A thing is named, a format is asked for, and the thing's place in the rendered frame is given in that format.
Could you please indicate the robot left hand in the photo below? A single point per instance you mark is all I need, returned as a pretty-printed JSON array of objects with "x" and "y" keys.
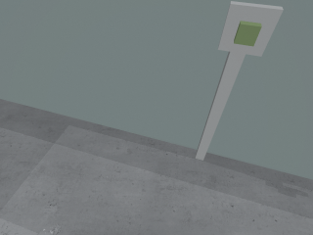
[{"x": 51, "y": 230}]

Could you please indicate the panel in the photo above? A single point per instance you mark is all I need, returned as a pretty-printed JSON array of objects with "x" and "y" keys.
[{"x": 266, "y": 15}]

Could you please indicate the button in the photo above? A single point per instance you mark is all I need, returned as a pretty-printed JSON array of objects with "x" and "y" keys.
[{"x": 247, "y": 33}]

